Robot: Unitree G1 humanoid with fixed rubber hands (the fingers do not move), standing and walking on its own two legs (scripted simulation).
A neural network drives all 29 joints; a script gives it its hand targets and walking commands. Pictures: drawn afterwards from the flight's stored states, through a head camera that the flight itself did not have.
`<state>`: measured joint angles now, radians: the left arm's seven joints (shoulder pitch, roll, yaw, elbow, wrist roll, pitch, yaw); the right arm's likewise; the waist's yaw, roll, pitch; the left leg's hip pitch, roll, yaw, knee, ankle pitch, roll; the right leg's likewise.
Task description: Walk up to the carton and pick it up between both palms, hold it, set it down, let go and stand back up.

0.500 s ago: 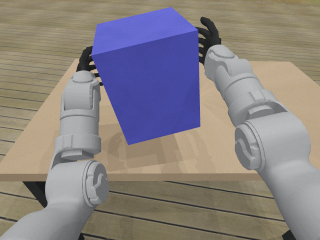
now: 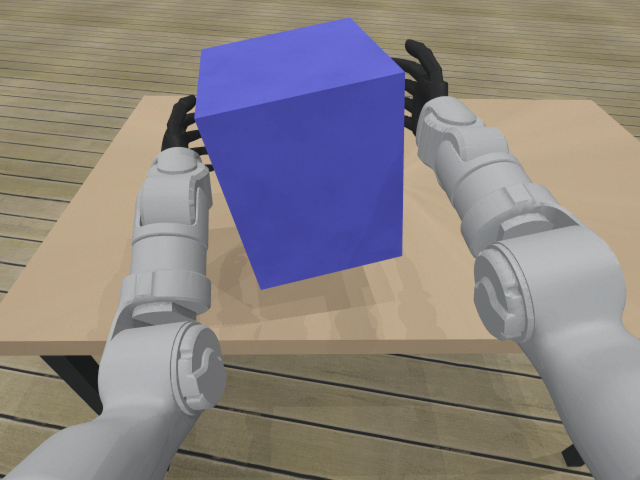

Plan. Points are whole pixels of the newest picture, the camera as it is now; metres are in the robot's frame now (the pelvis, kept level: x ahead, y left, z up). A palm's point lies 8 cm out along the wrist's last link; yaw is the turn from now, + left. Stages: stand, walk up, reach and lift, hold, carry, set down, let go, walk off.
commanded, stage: set down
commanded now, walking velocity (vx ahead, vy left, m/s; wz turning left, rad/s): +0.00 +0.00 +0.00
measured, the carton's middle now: (304, 155) +0.48 +0.03 +0.19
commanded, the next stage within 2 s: none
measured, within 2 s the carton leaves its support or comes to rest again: neither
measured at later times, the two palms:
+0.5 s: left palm (184, 179) +0.42 +0.17 +0.20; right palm (421, 125) +0.46 -0.11 +0.25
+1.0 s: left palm (189, 196) +0.43 +0.17 +0.16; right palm (408, 141) +0.48 -0.11 +0.21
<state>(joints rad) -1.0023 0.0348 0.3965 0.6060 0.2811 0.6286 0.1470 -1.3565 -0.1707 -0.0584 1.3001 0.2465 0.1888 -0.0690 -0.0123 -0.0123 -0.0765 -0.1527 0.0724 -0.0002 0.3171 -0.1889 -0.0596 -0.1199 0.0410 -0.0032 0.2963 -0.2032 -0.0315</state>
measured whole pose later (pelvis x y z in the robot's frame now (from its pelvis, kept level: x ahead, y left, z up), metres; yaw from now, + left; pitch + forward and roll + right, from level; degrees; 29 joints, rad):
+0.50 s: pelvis +0.00 -0.01 +0.00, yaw +0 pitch +5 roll +0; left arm -0.99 -0.01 0.45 0.66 0.28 0.53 0.17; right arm -1.34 -0.18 -0.14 1.35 0.15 0.12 -0.01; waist 0.03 -0.01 -0.11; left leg -0.22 0.08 0.00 0.32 -0.18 -0.07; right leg -0.20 0.05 0.00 0.33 -0.21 -0.04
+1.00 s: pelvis +0.00 -0.01 +0.00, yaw +0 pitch +10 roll +0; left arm -0.99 -0.02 0.49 0.72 0.28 0.43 0.18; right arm -1.34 -0.18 -0.21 1.37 0.05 0.08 0.03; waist 0.06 -0.01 -0.13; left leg -0.33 0.08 0.00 0.34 -0.18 -0.07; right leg -0.32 0.05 0.00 0.37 -0.22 -0.05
